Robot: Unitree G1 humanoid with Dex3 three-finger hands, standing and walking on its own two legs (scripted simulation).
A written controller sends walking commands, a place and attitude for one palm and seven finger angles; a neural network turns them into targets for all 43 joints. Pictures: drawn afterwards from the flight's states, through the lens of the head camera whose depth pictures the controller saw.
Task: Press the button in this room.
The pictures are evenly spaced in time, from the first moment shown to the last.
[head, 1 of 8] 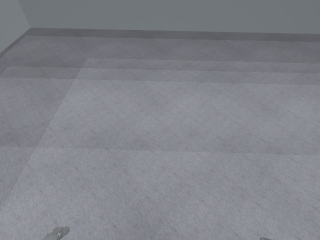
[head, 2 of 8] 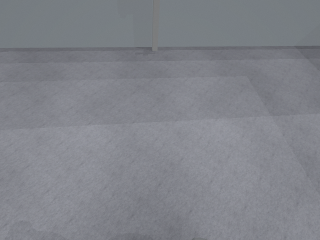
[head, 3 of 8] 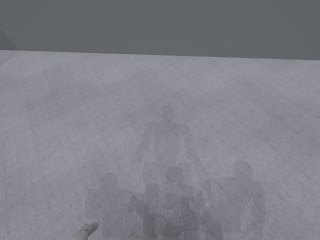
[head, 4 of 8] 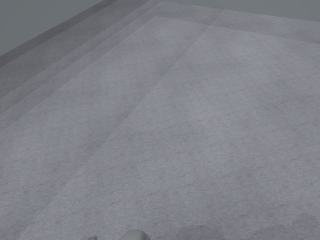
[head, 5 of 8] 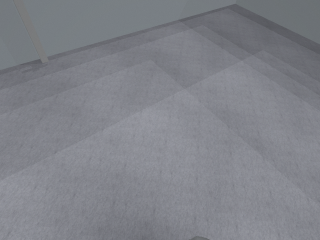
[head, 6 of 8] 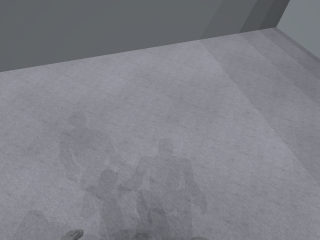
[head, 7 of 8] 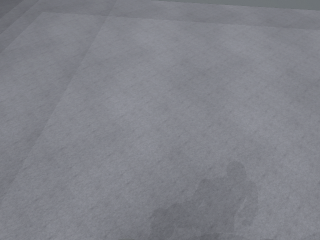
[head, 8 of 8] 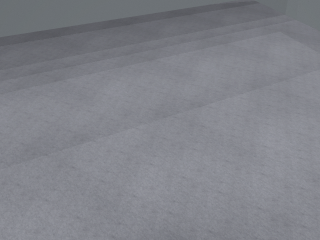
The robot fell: no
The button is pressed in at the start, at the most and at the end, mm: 0 0 0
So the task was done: no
